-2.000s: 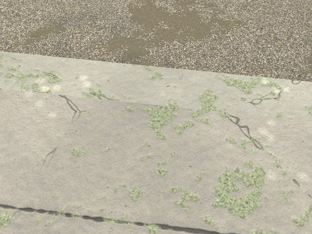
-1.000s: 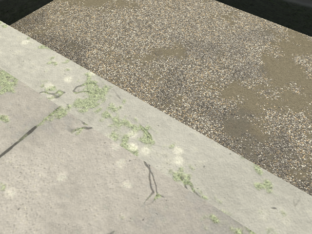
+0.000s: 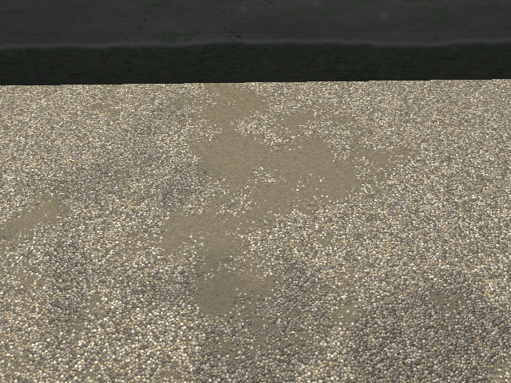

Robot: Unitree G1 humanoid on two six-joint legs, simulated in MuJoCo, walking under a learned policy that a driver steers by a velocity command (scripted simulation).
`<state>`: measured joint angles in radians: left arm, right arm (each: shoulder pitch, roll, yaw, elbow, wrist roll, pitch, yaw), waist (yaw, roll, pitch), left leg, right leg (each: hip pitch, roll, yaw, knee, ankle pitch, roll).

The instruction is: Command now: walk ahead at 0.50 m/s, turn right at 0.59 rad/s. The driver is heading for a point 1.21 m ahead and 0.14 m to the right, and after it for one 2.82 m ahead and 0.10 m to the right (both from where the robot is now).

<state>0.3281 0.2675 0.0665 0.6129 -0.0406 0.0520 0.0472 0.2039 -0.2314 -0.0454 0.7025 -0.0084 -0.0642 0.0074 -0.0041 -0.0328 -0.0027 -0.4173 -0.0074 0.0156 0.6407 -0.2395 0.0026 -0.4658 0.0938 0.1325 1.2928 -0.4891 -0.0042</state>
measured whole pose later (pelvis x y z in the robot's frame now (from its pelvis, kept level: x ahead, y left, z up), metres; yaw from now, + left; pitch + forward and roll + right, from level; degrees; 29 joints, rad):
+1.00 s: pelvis +0.22 -0.05 +0.03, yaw -19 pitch +0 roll +0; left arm 0.22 0.23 -0.05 0.63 0.04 0.08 -0.01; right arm 0.17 -0.24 0.09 0.71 -0.05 0.04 0.02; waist 0.00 0.00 0.02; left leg -0.12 -0.02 -0.02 0.33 -0.21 0.01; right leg -0.13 0.05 0.15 0.37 -0.23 -0.01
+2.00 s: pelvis +0.23 -0.03 +0.03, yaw -18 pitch +1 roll +0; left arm 0.32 0.23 -0.06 0.69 0.03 0.07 0.02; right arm 0.26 -0.24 0.08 0.71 -0.03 0.07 -0.03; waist 0.00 0.00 -0.02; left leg -0.09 -0.06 -0.05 0.22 -0.14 0.04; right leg -0.10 0.00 0.14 0.26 -0.17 0.02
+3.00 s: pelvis +0.23 -0.04 +0.03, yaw -17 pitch +1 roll +0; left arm 0.13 0.26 -0.14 0.51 0.08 0.04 -0.02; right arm 0.11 -0.26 0.15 0.49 -0.08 0.05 0.00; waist 0.01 0.00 -0.03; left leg -0.14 -0.05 -0.07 0.33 -0.20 0.02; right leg -0.14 0.02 0.12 0.35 -0.22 0.01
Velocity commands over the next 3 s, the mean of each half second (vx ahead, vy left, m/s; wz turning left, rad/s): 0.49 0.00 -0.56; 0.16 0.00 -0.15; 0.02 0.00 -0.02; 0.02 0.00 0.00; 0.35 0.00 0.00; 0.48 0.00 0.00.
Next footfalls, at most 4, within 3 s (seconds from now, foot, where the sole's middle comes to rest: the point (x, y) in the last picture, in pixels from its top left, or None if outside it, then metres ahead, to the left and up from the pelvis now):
0.28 right None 0.20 -0.17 -0.76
0.60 left None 0.28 0.06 -0.76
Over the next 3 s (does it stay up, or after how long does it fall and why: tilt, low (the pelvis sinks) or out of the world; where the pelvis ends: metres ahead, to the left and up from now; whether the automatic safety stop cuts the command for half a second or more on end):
stays up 0.23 -0.04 0.03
